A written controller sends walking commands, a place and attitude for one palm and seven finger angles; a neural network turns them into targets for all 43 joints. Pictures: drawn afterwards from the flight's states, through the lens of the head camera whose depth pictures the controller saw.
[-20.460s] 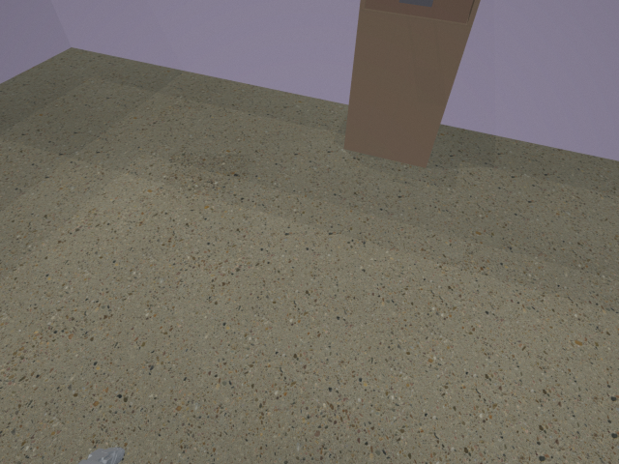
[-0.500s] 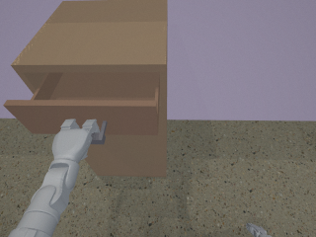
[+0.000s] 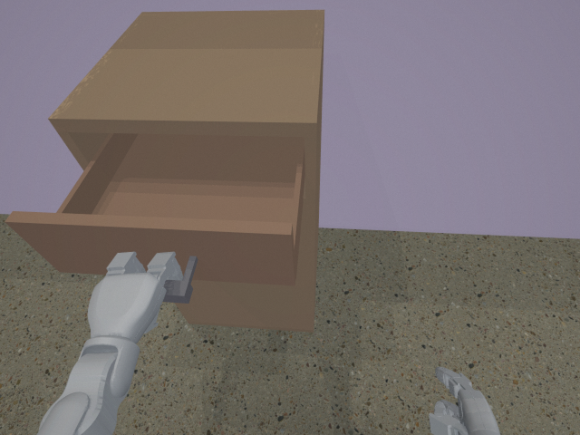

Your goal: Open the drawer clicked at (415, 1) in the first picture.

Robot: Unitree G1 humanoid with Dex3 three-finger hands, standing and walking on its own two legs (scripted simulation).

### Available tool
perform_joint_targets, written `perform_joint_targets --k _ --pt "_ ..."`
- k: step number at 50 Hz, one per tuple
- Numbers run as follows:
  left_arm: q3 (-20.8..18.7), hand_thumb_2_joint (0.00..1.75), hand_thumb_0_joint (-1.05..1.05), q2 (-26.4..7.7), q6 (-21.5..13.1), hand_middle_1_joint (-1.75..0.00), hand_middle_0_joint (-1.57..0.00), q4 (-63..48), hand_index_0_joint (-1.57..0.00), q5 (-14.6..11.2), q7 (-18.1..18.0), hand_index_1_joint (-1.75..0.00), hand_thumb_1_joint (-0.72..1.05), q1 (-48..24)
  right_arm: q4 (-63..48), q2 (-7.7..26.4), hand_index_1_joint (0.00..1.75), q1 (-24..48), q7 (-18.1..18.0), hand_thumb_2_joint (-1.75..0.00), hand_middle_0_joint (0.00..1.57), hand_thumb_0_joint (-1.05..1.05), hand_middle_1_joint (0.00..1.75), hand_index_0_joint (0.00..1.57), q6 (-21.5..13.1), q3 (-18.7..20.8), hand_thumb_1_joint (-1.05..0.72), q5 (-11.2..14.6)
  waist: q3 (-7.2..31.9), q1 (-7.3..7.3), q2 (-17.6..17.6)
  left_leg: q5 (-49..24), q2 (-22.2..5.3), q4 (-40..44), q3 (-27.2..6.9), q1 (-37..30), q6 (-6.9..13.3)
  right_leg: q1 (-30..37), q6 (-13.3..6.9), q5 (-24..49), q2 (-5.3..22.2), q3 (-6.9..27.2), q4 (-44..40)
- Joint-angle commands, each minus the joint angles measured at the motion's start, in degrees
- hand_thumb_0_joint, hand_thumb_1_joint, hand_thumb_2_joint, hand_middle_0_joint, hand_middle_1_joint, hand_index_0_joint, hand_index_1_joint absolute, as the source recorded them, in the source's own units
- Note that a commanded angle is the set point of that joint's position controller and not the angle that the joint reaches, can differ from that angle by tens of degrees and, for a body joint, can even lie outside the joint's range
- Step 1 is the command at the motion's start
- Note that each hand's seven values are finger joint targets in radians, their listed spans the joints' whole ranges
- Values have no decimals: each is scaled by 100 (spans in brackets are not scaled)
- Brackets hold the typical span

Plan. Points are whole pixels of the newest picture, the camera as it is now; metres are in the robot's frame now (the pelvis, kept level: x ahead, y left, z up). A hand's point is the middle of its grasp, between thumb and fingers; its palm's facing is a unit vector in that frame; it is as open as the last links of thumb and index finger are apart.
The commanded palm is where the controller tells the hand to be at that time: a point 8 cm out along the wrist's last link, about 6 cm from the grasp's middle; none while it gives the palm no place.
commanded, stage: pull the drawer open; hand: left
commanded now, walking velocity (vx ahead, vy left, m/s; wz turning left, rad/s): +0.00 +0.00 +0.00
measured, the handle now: (151, 275) +0.32 +0.23 +0.03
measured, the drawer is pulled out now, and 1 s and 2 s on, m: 0.20 0.30 0.30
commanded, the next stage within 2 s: open the thumb to release the handle in 1.02 s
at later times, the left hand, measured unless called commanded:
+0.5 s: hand (135, 350) +0.22 +0.23 +0.01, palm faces -0.02 -0.10 -0.99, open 5.7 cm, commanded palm +0.18 +0.25 +0.07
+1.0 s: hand (118, 395) +0.17 +0.23 +0.01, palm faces +0.00 -0.09 -1.00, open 5.7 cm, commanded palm +0.12 +0.24 +0.07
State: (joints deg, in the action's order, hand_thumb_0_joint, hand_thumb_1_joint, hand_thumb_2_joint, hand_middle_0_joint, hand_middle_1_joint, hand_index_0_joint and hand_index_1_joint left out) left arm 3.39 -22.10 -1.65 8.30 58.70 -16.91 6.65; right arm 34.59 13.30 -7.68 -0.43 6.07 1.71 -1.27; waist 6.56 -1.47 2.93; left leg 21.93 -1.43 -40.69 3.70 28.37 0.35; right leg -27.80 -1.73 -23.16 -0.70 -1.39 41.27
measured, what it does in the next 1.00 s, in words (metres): stands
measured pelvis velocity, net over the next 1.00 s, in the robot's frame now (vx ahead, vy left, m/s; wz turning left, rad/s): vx -0.01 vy -0.01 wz -0.01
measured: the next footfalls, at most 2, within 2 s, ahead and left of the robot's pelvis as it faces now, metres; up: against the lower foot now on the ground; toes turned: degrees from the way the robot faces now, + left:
none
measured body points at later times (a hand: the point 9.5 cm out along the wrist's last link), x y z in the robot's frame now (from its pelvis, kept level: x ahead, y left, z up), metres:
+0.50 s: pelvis -0.01 -0.01 +0.00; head +0.03 -0.03 +0.45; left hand +0.22 +0.23 +0.07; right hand +0.19 -0.24 -0.11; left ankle -0.02 +0.12 -0.72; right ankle -0.03 -0.10 -0.72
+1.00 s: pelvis -0.01 -0.01 -0.01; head +0.03 -0.03 +0.43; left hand +0.16 +0.23 +0.07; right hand +0.20 -0.22 -0.12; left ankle -0.02 +0.12 -0.72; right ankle -0.03 -0.10 -0.72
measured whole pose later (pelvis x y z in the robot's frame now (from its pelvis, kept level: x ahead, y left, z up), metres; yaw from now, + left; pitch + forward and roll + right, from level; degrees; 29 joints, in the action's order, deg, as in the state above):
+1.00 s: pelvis -0.01 -0.01 -0.01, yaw -1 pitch +10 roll +1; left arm -0.3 -23.6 -5.0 -10.6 57.6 -22.8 32.2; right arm 32.4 12.8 -6.1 1.1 6.5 0.6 -2.5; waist 6.8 -3.0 2.6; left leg 24.5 -2.0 -47.1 3.9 32.4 -0.1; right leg -32.3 -2.2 -25.8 -1.0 -1.0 48.2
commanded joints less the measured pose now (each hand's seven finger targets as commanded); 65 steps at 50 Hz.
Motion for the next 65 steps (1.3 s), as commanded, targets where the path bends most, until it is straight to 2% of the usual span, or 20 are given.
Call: perform_joint_targets --k 1,10,12,15,17,20,23,33,39,43,45,47,55,56,58,59,60,62,63,65 --pt "-816 90 0 -1055 10 -135 -40 -1396 -40 -31 -388 -135 90 -423 -789 638 30 511 -77 -90 20 0 30 20 -245 235 -90 -22 1284 -174 -167 -2454 243 183 -145 -945 128 634 -32 2788 -97 56 -359" --pt "-946 90 0 -1095 -26 -135 -40 -1622 -40 -103 -450 -135 90 120 -791 604 30 651 -122 -90 20 0 30 20 -284 194 -90 -28 1200 -237 -189 -2107 280 191 -152 -823 121 667 -29 2640 -69 97 -365" --pt "-1210 90 0 -1296 -34 -135 -40 -1642 -40 -123 -460 -135 90 430 -817 609 30 706 -134 -90 20 0 30 20 -282 190 -90 -31 1257 -333 -261 -2142 289 196 -151 -768 112 811 -35 2781 -67 155 -365" --pt "-1154 90 0 -1246 -42 -135 -40 -1658 -40 -125 -451 -135 90 387 -794 597 30 720 -144 -90 20 0 30 20 -284 177 -90 -30 1098 -278 -226 -1962 296 180 -139 -709 115 687 -20 2677 -59 162 -369" --pt "-1301 90 0 -1319 -64 -135 -40 -1779 -40 -150 -467 -135 90 749 -846 593 30 756 -145 -90 20 0 30 20 -290 175 -90 -39 1278 -389 -149 -2084 301 192 -133 -733 102 847 -39 2818 -52 202 -345" --pt "-1212 90 0 -1180 -64 -135 -40 -1897 -40 -173 -486 -135 90 933 -866 574 30 790 -126 -90 20 0 30 20 -293 158 -90 -26 1096 -351 -118 -1948 303 180 -123 -670 101 728 -29 2707 -49 183 -349" --pt "-1367 90 0 -1295 -70 -135 -40 -1969 -40 -166 -529 -135 90 1121 -885 576 30 813 -116 -90 20 0 30 20 -296 154 -90 -28 1075 -386 -127 -1892 294 176 -138 -640 96 696 -42 2587 -59 203 -331" --pt "-1532 90 0 -1225 -171 -135 -40 -2643 -40 -218 -733 -135 90 2513 -1007 554 30 826 7 -90 20 0 30 20 -287 151 -90 -76 1190 -492 -26 -2242 272 7 -133 -638 76 663 -51 3015 -35 257 -129" --pt "-1381 90 0 -1042 -183 -135 -40 -2947 -40 -197 -903 -135 90 2717 -1093 572 30 777 88 -90 20 0 30 20 -242 173 -90 -119 1037 -369 -17 -2013 235 -141 -173 -602 82 203 -52 2461 -69 183 -44" --pt "-1650 90 0 -1262 -194 -135 -40 -2942 -40 -195 -990 -135 90 2686 -1111 583 30 769 57 -90 20 0 30 20 -213 163 -90 -133 1064 -381 -214 -1662 268 -201 -184 -517 79 102 -54 2238 -63 277 -54" --pt "-1564 90 0 -1187 -214 -135 -40 -2938 -40 -180 -994 -135 90 2717 -1117 568 30 768 69 -90 20 0 30 20 -214 157 -90 -125 922 -366 -101 -1584 270 -229 -198 -484 71 -47 -71 2071 -71 273 -33" --pt "-1623 90 0 -1215 -165 -135 -40 -2929 -40 -243 -991 -135 90 3201 -1187 582 30 760 74 -90 20 0 30 20 -217 142 -90 -100 1096 -458 -58 -1787 256 -247 -191 -487 65 140 -72 2292 -67 270 2" --pt "-1547 90 0 -1146 -83 -135 -40 -3252 -40 -369 -926 -135 90 4107 -1331 600 30 845 141 -90 20 0 30 20 -219 60 -90 -67 923 -543 -100 -2048 190 -249 -179 -299 69 283 -26 2678 -29 321 66" --pt "-1232 90 0 -1115 -118 -135 -40 -3312 -40 -210 -919 -135 90 1910 -1068 659 30 823 113 -90 20 0 30 20 -167 59 -90 -148 702 5 -108 -1646 260 -344 -274 -327 86 -278 -31 2386 -37 329 66" --pt "-1678 84 0 -1321 -181 -134 -39 -3011 -39 -135 -1018 -134 76 2409 -1138 585 30 671 28 -90 20 0 30 20 -245 147 -90 -189 992 -294 -56 -1538 259 -344 -228 -435 100 -123 -51 2096 -80 281 24" --pt "-1417 81 0 -1043 -165 -133 -38 -2882 -38 -153 -999 -133 69 2607 -1143 561 30 657 45 -90 20 0 30 20 -256 142 -90 -171 986 -259 -16 -1551 263 -348 -221 -460 96 -161 -56 2084 -70 227 38" --pt "-1438 78 0 -1080 -186 -132 -38 -2873 -38 -169 -985 -132 62 2491 -1131 569 30 622 57 -90 20 0 30 20 -251 160 -90 -148 1015 -242 -147 -1564 253 -361 -232 -447 86 -184 -51 2026 -70 204 52" --pt "-1293 72 0 -1042 -173 -130 -37 -3016 -37 -165 -944 -130 48 2210 -1131 593 30 649 58 -90 20 0 30 20 -247 174 -90 -150 1095 -190 9 -1629 246 -367 -249 -558 73 -243 -63 1962 -62 227 45" --pt "-1349 69 0 -1124 -155 -130 -36 -2953 -36 -143 -941 -130 41 2254 -1124 581 30 621 55 -90 20 0 30 20 -248 174 -90 -152 1121 -251 -84 -1581 246 -369 -244 -539 80 -212 -47 1922 -48 208 42" --pt "-1253 63 0 -1076 -108 -128 -35 -2845 -35 -119 -892 -128 27 2145 -1116 572 30 675 34 -90 20 0 30 20 -242 154 -90 -128 932 -236 -116 -1424 255 -322 -243 -446 87 -218 -44 1828 -49 176 -7"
